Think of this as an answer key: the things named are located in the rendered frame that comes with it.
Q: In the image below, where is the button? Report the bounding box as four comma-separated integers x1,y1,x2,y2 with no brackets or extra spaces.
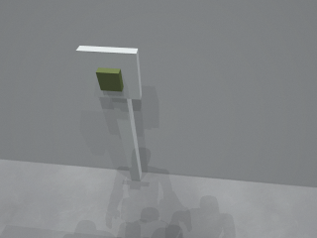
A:
96,67,124,92

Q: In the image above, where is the panel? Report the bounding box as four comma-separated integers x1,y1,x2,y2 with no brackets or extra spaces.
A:
76,46,142,181

